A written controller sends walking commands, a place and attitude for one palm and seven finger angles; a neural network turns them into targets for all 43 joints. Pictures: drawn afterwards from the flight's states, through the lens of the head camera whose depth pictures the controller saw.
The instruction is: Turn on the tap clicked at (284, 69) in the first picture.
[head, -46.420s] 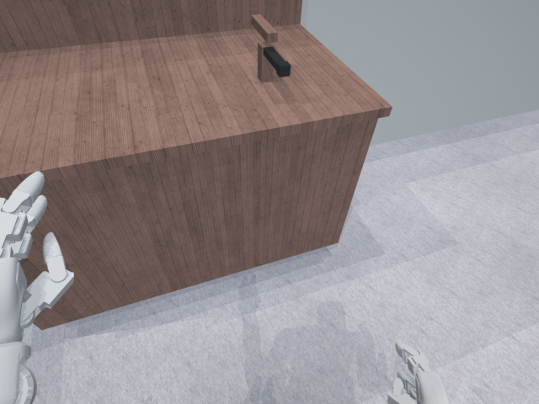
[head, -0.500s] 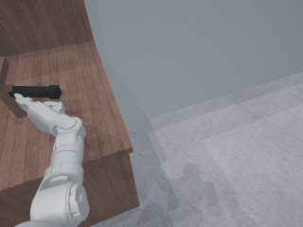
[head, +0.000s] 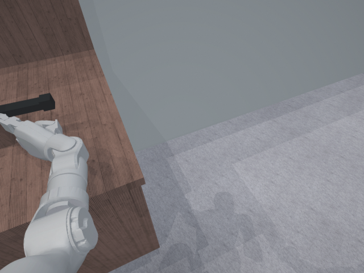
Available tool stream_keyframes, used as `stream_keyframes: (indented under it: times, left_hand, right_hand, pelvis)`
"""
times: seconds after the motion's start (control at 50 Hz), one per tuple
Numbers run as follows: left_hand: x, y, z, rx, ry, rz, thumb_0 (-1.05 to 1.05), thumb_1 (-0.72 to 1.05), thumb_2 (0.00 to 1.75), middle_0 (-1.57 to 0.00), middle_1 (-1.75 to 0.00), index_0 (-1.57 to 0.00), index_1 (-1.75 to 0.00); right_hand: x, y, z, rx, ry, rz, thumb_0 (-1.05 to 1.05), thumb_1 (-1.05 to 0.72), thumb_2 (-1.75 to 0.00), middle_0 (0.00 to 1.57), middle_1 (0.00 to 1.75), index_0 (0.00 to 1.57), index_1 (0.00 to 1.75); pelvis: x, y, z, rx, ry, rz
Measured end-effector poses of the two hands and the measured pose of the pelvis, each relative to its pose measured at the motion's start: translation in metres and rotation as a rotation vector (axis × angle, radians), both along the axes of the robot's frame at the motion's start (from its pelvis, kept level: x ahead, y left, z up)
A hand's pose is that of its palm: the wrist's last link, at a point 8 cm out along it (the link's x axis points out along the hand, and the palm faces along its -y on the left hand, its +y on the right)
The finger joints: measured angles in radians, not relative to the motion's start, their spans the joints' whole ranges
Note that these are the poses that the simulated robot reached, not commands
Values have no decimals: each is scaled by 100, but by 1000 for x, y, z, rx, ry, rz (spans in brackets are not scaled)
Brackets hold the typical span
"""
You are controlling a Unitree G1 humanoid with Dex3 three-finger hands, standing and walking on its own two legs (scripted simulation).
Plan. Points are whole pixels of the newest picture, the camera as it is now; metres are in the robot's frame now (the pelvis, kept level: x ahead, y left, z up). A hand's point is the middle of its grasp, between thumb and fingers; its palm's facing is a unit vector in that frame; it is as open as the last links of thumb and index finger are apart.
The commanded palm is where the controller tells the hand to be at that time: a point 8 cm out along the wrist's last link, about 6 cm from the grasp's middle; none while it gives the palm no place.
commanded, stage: lift the hand up off the lever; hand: left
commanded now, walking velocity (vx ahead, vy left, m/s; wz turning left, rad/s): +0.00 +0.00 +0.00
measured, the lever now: (47, 102) +0.50 +0.30 +0.13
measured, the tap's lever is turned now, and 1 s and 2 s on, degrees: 86 86 86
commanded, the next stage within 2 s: none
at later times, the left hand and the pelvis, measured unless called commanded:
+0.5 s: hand (42, 115) +0.44 +0.28 +0.14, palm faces +0.85 -0.51 -0.08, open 7.8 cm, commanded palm +0.38 +0.29 +0.14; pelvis +0.01 +0.00 +0.01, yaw +1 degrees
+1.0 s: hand (38, 113) +0.43 +0.28 +0.16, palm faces +0.83 -0.55 -0.04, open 7.8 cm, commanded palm +0.37 +0.29 +0.16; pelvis +0.03 +0.02 +0.02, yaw +0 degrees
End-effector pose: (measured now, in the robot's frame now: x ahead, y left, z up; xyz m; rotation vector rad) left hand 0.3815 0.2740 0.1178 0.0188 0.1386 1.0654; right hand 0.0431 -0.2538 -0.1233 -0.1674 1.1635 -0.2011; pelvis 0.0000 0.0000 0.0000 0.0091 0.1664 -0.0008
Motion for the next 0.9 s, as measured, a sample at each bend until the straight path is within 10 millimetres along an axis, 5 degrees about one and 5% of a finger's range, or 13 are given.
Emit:
stream_keyframes:
  times: [0.5,0.9]
  left_hand:
    - [-1,20,30,13,-10,-36,1,90,90,-15,-15,-15,-15]
    - [-6,18,38,-17,-31,-67,1,90,90,-16,-15,-16,-15]
  right_hand:
    - [43,-6,12,0,-65,41,1,-90,-90,20,30,20,30]
    - [94,25,25,25,-163,53,1,-90,-90,20,30,20,30]
  pelvis:
    - [14,-2,10,9,-29,11]
    - [33,19,17,7,-72,-6]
